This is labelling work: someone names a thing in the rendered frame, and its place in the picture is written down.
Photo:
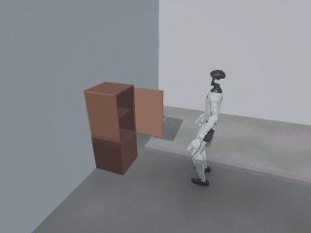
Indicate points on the left robot hand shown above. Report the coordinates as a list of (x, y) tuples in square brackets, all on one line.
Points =
[(195, 144)]

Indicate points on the robot left forearm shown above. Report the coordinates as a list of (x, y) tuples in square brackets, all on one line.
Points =
[(209, 125)]

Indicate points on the robot torso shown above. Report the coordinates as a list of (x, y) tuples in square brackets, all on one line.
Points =
[(208, 108)]

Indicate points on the cupboard door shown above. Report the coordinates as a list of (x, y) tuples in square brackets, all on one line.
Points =
[(149, 111)]

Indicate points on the robot left upper arm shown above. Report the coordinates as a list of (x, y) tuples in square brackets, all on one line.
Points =
[(214, 105)]

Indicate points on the right robot hand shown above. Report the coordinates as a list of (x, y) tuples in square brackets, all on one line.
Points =
[(200, 119)]

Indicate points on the robot left thigh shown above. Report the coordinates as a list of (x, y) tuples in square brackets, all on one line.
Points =
[(207, 138)]

